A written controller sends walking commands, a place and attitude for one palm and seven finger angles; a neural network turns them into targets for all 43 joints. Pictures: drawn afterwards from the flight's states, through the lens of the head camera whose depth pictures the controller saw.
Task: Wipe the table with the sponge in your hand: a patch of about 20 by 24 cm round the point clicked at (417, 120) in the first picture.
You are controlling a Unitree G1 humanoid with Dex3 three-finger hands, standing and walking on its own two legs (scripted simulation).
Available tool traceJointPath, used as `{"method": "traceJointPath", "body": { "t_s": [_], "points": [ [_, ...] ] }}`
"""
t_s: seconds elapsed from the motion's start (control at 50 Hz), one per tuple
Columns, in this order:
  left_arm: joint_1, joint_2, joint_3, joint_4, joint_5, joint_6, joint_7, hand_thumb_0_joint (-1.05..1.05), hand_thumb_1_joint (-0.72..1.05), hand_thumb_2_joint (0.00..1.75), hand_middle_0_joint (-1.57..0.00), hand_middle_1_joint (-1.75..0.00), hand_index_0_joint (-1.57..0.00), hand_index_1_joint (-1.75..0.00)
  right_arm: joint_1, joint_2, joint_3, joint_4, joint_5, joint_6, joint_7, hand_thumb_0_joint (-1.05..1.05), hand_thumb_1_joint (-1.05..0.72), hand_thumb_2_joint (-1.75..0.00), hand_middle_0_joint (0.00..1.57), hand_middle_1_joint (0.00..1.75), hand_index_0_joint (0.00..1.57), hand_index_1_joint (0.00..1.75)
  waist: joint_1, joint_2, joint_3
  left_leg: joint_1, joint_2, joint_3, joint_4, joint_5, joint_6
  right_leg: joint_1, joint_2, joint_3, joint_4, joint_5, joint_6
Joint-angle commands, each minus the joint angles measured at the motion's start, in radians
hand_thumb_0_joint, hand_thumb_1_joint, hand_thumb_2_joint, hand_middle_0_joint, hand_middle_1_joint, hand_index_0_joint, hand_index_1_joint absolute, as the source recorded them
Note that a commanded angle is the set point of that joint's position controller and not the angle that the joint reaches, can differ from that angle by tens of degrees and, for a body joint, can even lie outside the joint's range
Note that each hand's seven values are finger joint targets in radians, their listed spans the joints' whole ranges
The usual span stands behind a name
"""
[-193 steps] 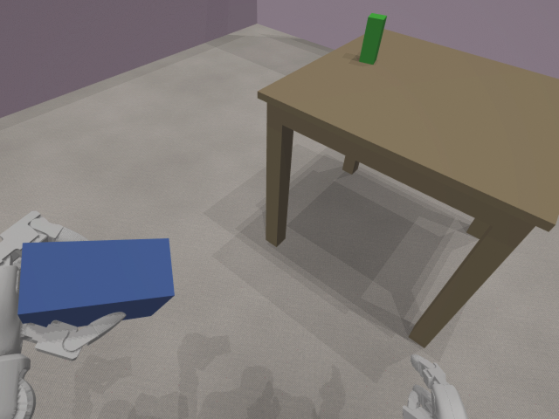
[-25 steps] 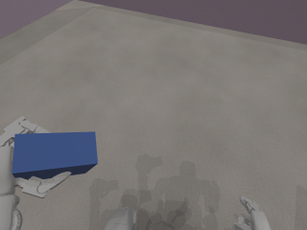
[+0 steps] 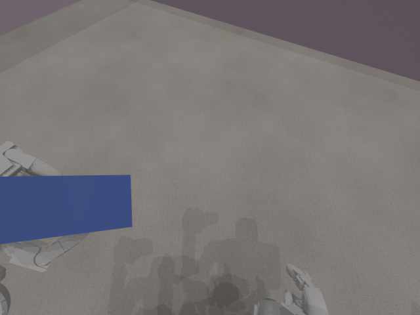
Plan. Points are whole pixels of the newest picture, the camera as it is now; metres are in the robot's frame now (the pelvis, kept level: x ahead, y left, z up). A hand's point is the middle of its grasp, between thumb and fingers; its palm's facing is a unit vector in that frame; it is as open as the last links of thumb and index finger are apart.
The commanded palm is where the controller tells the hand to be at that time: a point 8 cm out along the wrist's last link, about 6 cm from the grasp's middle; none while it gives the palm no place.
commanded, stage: walk around to get in front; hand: left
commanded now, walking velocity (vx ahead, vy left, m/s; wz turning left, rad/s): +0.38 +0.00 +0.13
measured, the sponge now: (85, 205) +0.22 +0.19 +0.17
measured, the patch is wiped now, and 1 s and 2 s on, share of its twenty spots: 0.00 0.00 0.00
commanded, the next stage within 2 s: walk to a spot facing it in 0.70 s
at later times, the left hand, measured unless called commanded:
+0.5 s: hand (86, 127) +0.34 +0.22 +0.19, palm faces +0.49 -0.75 -0.45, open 10.1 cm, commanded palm +0.29 +0.27 +0.17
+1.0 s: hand (107, 98) +0.44 +0.23 +0.17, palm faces +0.63 -0.64 -0.44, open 10.1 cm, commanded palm +0.39 +0.24 +0.17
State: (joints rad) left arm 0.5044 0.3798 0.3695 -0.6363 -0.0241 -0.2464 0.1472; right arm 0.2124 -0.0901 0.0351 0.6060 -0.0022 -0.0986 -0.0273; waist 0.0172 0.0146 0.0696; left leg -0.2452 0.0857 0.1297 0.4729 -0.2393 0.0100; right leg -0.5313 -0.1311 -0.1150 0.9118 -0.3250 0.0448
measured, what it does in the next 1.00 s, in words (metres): walks ahead: right foot, then left foot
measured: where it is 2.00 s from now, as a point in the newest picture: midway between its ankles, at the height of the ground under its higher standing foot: (232, 304)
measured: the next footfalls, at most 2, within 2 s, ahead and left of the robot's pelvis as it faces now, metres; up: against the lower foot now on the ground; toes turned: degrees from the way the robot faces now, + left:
right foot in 0.12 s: +0.13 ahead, -0.15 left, +0.00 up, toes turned -10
left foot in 0.54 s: +0.29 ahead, +0.11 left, +0.00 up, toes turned +17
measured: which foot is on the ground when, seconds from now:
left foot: down 0.00-0.12, up 0.14-0.52, down 0.54-0.94, up 0.96-1.00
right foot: up 0.00-0.10, down 0.12-0.54, up 0.56-0.92, down 0.94-1.00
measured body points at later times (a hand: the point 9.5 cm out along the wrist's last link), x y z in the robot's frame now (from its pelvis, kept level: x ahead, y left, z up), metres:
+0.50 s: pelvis +0.16 -0.03 -0.01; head +0.20 -0.02 +0.44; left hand +0.31 +0.26 +0.21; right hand +0.34 -0.29 -0.09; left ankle +0.25 +0.11 -0.72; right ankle +0.09 -0.14 -0.74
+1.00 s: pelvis +0.28 -0.06 -0.02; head +0.30 -0.09 +0.43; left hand +0.40 +0.26 +0.19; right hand +0.49 -0.22 -0.13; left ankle +0.25 +0.09 -0.72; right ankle +0.32 -0.14 -0.74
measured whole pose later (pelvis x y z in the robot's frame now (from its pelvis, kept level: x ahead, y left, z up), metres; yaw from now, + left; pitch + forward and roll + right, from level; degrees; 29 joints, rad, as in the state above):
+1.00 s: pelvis +0.28 -0.06 -0.02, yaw +10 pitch -1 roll +0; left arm 0.40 0.32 0.36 -0.40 -0.01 -0.18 0.16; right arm 0.17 -0.18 0.02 0.64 0.01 -0.06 -0.06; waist 0.07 0.09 0.03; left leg -0.35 0.10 0.06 0.80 -0.43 -0.03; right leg -0.31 -0.03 -0.16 0.63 -0.28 -0.05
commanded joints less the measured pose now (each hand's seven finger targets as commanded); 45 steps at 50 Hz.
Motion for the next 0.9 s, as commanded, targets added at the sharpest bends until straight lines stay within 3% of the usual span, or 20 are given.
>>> {"method": "traceJointPath", "body": {
  "t_s": [0.0,0.06,0.08,0.1,0.12,0.14,0.18,0.22,0.28,0.4,0.46,0.48,0.5,0.52,0.54,0.56,0.64,0.68,0.74,0.88],
  "points": [
    [-0.049,0.118,0.113,-0.046,-0.006,-0.038,0.014,0.0,0.1,1.3,-1.2,-1.6,-1.2,-1.6,-0.055,-0.205,-0.091,-0.114,0.003,-0.05,-0.031,0.0,-0.9,-0.9,0.2,0.3,0.2,0.3,-0.012,0.164,-0.153,0.051,0.206,-0.112,-0.173,0.069,0.132,0.152,0.063,-0.083,-0.202,-0.012,0.012],
    [-0.104,0.111,0.093,0.018,0.0,-0.02,0.011,0.0,0.1,1.3,-1.2,-1.6,-1.2,-1.6,-0.066,-0.203,-0.087,-0.109,0.009,-0.031,-0.044,0.0,-0.9,-0.9,0.2,0.3,0.2,0.3,-0.004,0.129,-0.177,0.037,0.155,-0.069,0.027,0.073,0.097,0.324,0.112,-0.129,-0.412,0.038,-0.001],
    [-0.141,0.107,0.075,0.021,0.005,-0.01,0.01,0.0,0.1,1.3,-1.2,-1.6,-1.2,-1.6,-0.068,-0.189,-0.081,-0.11,0.016,-0.023,-0.041,0.0,-0.9,-0.9,0.2,0.3,0.2,0.3,-0.004,0.038,-0.201,-0.035,0.116,-0.038,0.203,0.055,0.078,0.435,0.064,-0.059,-0.482,0.053,-0.026],
    [-0.17,0.149,0.087,0.019,0.017,-0.001,0.013,0.0,0.1,1.3,-1.2,-1.6,-1.2,-1.6,-0.066,-0.164,-0.077,-0.113,0.021,-0.013,-0.039,0.0,-0.9,-0.9,0.2,0.3,0.2,0.3,-0.003,-0.208,-0.24,-0.219,0.033,0.024,0.497,-0.06,0.045,0.579,-0.137,0.218,-0.547,0.089,-0.104],
    [-0.161,0.179,0.102,0.032,0.015,0.014,0.018,0.0,0.1,1.3,-1.2,-1.6,-1.2,-1.6,-0.101,-0.168,-0.069,-0.133,0.018,-0.014,-0.039,0.0,-0.9,-0.9,0.2,0.3,0.2,0.3,0.014,-0.374,-0.22,-0.485,-0.078,-0.036,0.736,-0.347,0.01,0.683,-0.316,0.554,-0.596,0.226,-0.206],
    [-0.204,0.196,0.114,-0.023,0.001,0.009,0.024,0.0,0.1,1.3,-1.2,-1.6,-1.2,-1.6,-0.138,-0.191,-0.068,-0.133,0.011,-0.018,-0.038,0.0,-0.9,-0.9,0.2,0.3,0.2,0.3,0.015,-0.267,-0.177,-0.541,-0.042,-0.135,0.858,-0.322,-0.005,0.646,-0.381,0.57,-0.622,0.25,-0.231],
    [-0.174,0.185,0.104,-0.027,-0.001,-0.009,0.015,0.0,0.1,1.3,-1.2,-1.6,-1.2,-1.6,-0.113,-0.213,-0.085,-0.112,0.013,-0.014,-0.03,0.0,-0.9,-0.9,0.2,0.3,0.2,0.3,-0.003,-0.186,-0.119,-0.516,0.016,-0.157,0.892,-0.182,-0.028,0.53,-0.31,0.441,-0.631,0.13,-0.212],
    [-0.141,0.213,0.139,-0.098,-0.001,-0.027,0.016,0.0,0.1,1.3,-1.2,-1.6,-1.2,-1.6,-0.143,-0.211,-0.079,-0.104,0.014,0.018,-0.028,0.0,-0.9,-0.9,0.2,0.3,0.2,0.3,-0.008,-0.133,-0.092,-0.514,0.03,-0.141,0.878,-0.127,-0.04,0.478,-0.27,0.244,-0.624,0.217,-0.191],
    [-0.128,0.206,0.15,-0.155,-0.001,-0.04,0.024,0.0,0.1,1.3,-1.2,-1.6,-1.2,-1.6,-0.131,-0.21,-0.083,-0.128,0.008,0.028,-0.023,0.0,-0.9,-0.9,0.2,0.3,0.2,0.3,-0.022,-0.088,-0.085,-0.432,0.055,-0.093,0.665,-0.066,-0.039,0.427,-0.243,0.073,-0.629,0.298,-0.183],
    [0.01,0.176,0.179,-0.154,-0.018,-0.031,0.054,0.0,0.1,1.3,-1.2,-1.6,-1.2,-1.6,-0.09,-0.184,-0.097,-0.191,0.009,0.024,-0.025,0.0,-0.9,-0.9,0.2,0.3,0.2,0.3,0.028,-0.142,-0.13,-0.281,-0.002,0.072,0.231,-0.045,-0.02,0.529,-0.22,0.013,-0.539,0.517,-0.18],
    [-0.029,0.156,0.151,-0.125,-0.017,-0.024,0.061,0.0,0.1,1.3,-1.2,-1.6,-1.2,-1.6,-0.035,-0.194,-0.111,-0.186,0.006,0.027,-0.039,0.0,-0.9,-0.9,0.2,0.3,0.2,0.3,-0.023,-0.136,-0.204,-0.006,-0.085,0.143,0.056,0.073,-0.009,0.451,-0.16,-0.086,-0.302,0.535,-0.117],
    [-0.057,0.158,0.145,-0.136,-0.014,-0.032,0.061,0.0,0.1,1.3,-1.2,-1.6,-1.2,-1.6,-0.025,-0.209,-0.121,-0.188,0.007,0.028,-0.048,0.0,-0.9,-0.9,0.2,0.3,0.2,0.3,-0.042,-0.051,-0.254,0.137,-0.079,0.12,0.013,0.104,0.01,0.396,-0.128,-0.116,-0.127,0.518,-0.081],
    [-0.084,0.159,0.142,-0.162,-0.008,-0.046,0.06,0.0,0.1,1.3,-1.2,-1.6,-1.2,-1.6,-0.034,-0.229,-0.128,-0.195,0.007,0.028,-0.05,0.0,-0.9,-0.9,0.2,0.3,0.2,0.3,-0.048,0.143,-0.299,0.297,0.036,-0.096,-0.017,0.129,0.075,0.237,-0.06,-0.12,0.091,0.277,-0.041],
    [-0.086,0.139,0.116,-0.163,-0.017,-0.051,0.054,0.0,0.1,1.3,-1.2,-1.6,-1.2,-1.6,-0.049,-0.248,-0.124,-0.198,0.004,0.016,-0.043,0.0,-0.9,-0.9,0.2,0.3,0.2,0.3,-0.033,0.366,-0.287,0.377,0.302,-0.544,-0.08,0.359,0.207,-0.005,0.065,-0.044,0.328,-0.27,-0.01],
    [-0.137,0.204,0.142,-0.144,0.003,-0.054,0.056,0.0,0.1,1.3,-1.2,-1.6,-1.2,-1.6,-0.05,-0.228,-0.098,-0.2,0.003,0.006,-0.029,0.0,-0.9,-0.9,0.2,0.3,0.2,0.3,-0.036,0.238,-0.247,0.326,0.366,-0.678,-0.118,0.392,0.279,-0.085,0.082,0.07,0.441,-0.319,-0.026],
    [-0.156,0.208,0.13,-0.068,0.007,-0.039,0.033,0.0,0.1,1.3,-1.2,-1.6,-1.2,-1.6,-0.068,-0.24,-0.095,-0.175,0.007,0.006,-0.022,0.0,-0.9,-0.9,0.2,0.3,0.2,0.3,-0.036,0.142,-0.203,0.218,0.355,-0.618,-0.145,0.228,0.265,-0.102,0.02,0.117,0.441,-0.259,-0.026],
    [-0.108,0.205,0.154,-0.28,-0.006,-0.052,0.021,0.0,0.1,1.3,-1.2,-1.6,-1.2,-1.6,-0.086,-0.212,-0.1,-0.158,0.017,-0.011,-0.017,0.0,-0.9,-0.9,0.2,0.3,0.2,0.3,-0.007,0.213,-0.196,0.11,0.238,-0.349,-0.151,0.116,0.208,-0.081,-0.012,0.084,0.301,-0.124,-0.005],
    [-0.046,0.18,0.148,-0.288,-0.015,-0.055,0.019,0.0,0.1,1.3,-1.2,-1.6,-1.2,-1.6,-0.085,-0.203,-0.089,-0.151,0.014,-0.034,-0.009,0.0,-0.9,-0.9,0.2,0.3,0.2,0.3,-0.004,0.233,-0.198,0.006,0.211,-0.275,-0.194,0.045,0.184,0.023,-0.004,0.052,0.175,-0.054,-0.002],
    [-0.02,0.15,0.142,-0.223,-0.018,-0.054,0.02,0.0,0.1,1.3,-1.2,-1.6,-1.2,-1.6,-0.076,-0.199,-0.083,-0.14,0.01,-0.053,-0.013,0.0,-0.9,-0.9,0.2,0.3,0.2,0.3,-0.009,0.242,-0.188,-0.047,0.192,-0.207,-0.224,-0.041,0.157,0.14,0.024,-0.011,-0.022,-0.028,0.006],
    [-0.16,0.095,0.069,0.058,0.002,-0.001,0.016,0.0,0.1,1.3,-1.2,-1.6,-1.2,-1.6,-0.07,-0.208,-0.07,-0.117,0.018,-0.019,-0.048,0.0,-0.9,-0.9,0.2,0.3,0.2,0.3,-0.015,0.094,-0.167,-0.009,0.167,-0.087,-0.012,-0.082,0.066,0.307,0.119,-0.075,-0.427,0.017,0.0]
  ]
}}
